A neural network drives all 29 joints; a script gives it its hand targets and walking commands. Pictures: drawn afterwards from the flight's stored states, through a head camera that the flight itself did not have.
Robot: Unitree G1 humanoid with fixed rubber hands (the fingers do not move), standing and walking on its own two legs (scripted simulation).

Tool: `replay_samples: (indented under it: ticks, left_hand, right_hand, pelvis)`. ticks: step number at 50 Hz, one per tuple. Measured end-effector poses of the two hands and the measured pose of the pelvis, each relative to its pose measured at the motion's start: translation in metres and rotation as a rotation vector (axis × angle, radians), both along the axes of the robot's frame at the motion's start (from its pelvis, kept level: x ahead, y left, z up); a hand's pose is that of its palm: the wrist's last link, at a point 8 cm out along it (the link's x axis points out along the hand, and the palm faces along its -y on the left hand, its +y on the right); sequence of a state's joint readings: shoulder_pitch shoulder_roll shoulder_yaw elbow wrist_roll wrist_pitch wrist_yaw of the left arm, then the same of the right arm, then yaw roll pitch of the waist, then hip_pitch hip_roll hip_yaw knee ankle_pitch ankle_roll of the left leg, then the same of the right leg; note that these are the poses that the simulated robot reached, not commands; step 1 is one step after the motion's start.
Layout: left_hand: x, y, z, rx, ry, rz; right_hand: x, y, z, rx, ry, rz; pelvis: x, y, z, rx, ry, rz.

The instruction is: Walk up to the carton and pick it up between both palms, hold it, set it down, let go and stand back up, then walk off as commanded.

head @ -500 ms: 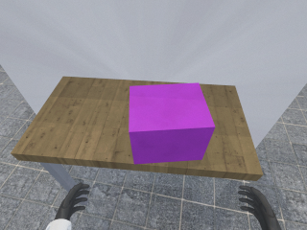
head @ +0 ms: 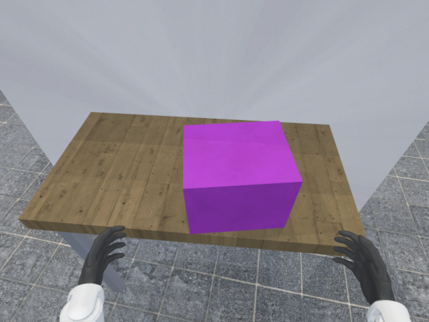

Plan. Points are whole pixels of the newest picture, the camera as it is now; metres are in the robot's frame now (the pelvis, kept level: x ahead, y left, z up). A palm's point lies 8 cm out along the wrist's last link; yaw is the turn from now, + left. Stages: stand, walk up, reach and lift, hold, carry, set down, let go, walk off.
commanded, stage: reach and lift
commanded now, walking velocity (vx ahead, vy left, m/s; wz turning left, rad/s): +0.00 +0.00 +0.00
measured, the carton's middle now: (234, 177) +0.44 -0.01 +0.00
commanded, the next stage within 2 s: none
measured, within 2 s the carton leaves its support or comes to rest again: neither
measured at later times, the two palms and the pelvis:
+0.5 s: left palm (113, 224) +0.28 +0.22 +0.04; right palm (357, 224) +0.29 -0.22 +0.06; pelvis +0.00 +0.00 +0.00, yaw +0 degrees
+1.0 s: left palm (118, 171) +0.35 +0.21 +0.11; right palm (340, 172) +0.37 -0.20 +0.10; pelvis +0.00 +0.00 +0.00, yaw +0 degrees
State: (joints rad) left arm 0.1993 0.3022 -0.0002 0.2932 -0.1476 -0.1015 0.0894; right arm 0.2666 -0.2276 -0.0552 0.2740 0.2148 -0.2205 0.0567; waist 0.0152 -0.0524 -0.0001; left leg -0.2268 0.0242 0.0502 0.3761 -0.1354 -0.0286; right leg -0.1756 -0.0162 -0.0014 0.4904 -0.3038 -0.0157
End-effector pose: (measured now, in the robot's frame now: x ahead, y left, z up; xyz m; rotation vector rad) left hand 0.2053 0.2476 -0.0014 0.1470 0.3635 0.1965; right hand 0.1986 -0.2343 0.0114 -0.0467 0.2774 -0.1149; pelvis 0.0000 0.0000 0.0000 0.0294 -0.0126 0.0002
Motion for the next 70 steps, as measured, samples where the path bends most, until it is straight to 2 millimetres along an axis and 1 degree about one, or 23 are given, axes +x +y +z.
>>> replay_samples:
  ticks: [8,17,22,35,41,46,54,61,70]
  left_hand:
    - [0.027,-0.011,0.017,-0.020,-0.077,-0.017]
    - [0.054,-0.018,0.028,-0.029,-0.061,-0.035]
    - [0.067,-0.022,0.037,-0.031,-0.050,-0.052]
    - [0.099,-0.031,0.070,-0.029,-0.060,-0.086]
    - [0.115,-0.034,0.091,-0.029,-0.083,-0.093]
    - [0.129,-0.033,0.108,-0.032,-0.109,-0.088]
    - [0.155,-0.035,0.119,-0.042,-0.092,-0.079]
    - [0.174,-0.040,0.131,-0.048,-0.098,-0.079]
    - [0.195,-0.047,0.148,-0.054,-0.094,-0.068]
  right_hand:
    - [0.026,0.004,0.014,0.021,-0.046,0.020]
    - [0.063,0.011,0.031,0.042,-0.076,0.030]
    - [0.079,0.014,0.041,0.057,-0.092,0.026]
    - [0.117,0.025,0.067,0.087,-0.122,0.027]
    - [0.139,0.029,0.080,0.092,-0.116,0.030]
    - [0.156,0.034,0.086,0.101,-0.097,0.035]
    - [0.183,0.041,0.098,0.116,-0.085,0.042]
    - [0.203,0.042,0.114,0.131,-0.093,0.039]
    - [0.221,0.040,0.134,0.143,-0.081,0.030]
  pelvis:
    - [0.001,-0.002,0.000,0.000,0.001,-0.001]
    - [0.002,-0.003,0.000,0.000,0.004,-0.002]
    - [0.003,-0.003,0.000,0.000,0.005,-0.002]
    - [0.001,-0.003,0.000,-0.001,0.003,-0.002]
    - [-0.001,-0.002,0.000,-0.001,0.001,-0.002]
    - [-0.002,-0.002,0.000,-0.002,0.000,-0.002]
    - [-0.001,-0.002,0.000,-0.002,0.001,-0.002]
    - [-0.001,-0.004,0.000,-0.002,0.002,-0.003]
    - [-0.001,-0.008,0.000,-0.002,0.002,-0.006]
